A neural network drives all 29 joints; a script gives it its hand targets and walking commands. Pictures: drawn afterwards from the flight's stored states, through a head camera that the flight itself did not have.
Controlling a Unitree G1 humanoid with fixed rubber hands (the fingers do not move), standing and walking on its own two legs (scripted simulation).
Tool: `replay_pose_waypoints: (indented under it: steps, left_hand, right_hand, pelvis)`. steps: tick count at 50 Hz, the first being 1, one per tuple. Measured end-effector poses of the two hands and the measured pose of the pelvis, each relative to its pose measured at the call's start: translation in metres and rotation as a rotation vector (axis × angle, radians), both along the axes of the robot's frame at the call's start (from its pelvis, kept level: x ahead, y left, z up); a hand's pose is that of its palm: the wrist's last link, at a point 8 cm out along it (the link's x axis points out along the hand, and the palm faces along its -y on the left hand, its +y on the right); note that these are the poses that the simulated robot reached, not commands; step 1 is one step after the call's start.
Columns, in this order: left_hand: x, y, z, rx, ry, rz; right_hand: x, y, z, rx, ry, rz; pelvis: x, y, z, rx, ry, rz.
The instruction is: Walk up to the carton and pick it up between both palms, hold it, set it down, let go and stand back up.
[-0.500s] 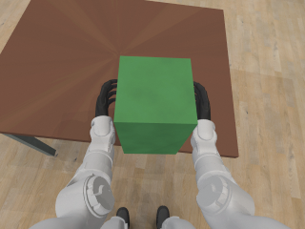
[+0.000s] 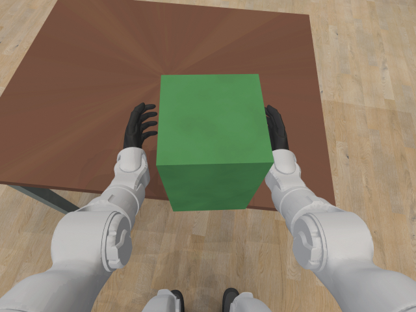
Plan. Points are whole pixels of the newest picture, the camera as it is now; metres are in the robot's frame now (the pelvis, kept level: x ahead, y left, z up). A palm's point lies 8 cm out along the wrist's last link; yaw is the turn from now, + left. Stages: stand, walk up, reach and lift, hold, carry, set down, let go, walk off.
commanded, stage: set down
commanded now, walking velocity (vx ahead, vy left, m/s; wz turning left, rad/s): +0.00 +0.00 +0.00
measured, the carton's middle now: (209, 152) +0.42 +0.01 -0.03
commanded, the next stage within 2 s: none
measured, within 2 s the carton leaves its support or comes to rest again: neither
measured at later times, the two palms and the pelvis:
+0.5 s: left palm (117, 124) +0.43 +0.18 +0.06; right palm (320, 120) +0.45 -0.19 +0.07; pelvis -0.02 +0.00 -0.01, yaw +0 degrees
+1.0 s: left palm (91, 92) +0.43 +0.20 +0.14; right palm (335, 79) +0.46 -0.17 +0.16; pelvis -0.01 -0.01 +0.03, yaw +1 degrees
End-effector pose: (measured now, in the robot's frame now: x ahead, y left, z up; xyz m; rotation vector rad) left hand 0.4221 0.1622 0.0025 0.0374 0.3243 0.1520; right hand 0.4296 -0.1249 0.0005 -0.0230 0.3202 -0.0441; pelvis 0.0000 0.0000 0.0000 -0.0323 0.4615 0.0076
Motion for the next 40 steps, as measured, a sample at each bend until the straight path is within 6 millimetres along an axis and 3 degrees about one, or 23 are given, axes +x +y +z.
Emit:
replay_pose_waypoints:
  steps: [5,12,17,22,29,40]
  left_hand:
    - [-0.001,0.018,0.005,0.014,-0.013,0.014]
    - [0.001,0.034,0.007,0.029,-0.026,0.022]
    - [0.004,0.031,0.019,0.016,-0.085,0.003]
    - [0.005,0.022,0.044,0.010,-0.114,-0.022]
    - [0.005,0.018,0.082,-0.015,-0.111,-0.007]
    - [0.008,0.034,0.128,-0.005,-0.111,0.032]
  right_hand:
    - [0.008,-0.008,0.006,-0.004,-0.031,0.006]
    - [0.016,-0.038,0.018,-0.033,-0.035,-0.024]
    - [0.019,-0.056,0.032,-0.028,-0.077,-0.023]
    - [0.018,-0.065,0.052,-0.002,-0.098,-0.007]
    - [0.018,-0.060,0.086,0.005,-0.093,0.012]
    - [0.028,-0.034,0.137,0.019,-0.082,0.039]
  pelvis:
    - [-0.003,0.003,-0.010,-0.004,0.030,0.002]
    - [-0.011,0.003,-0.015,-0.003,0.044,0.007]
    - [-0.016,0.001,-0.015,-0.007,0.058,0.004]
    - [-0.020,-0.002,-0.010,0.002,0.039,-0.003]
    - [-0.023,-0.007,-0.003,0.027,-0.019,-0.010]
    - [-0.017,-0.009,0.012,0.023,-0.107,0.007]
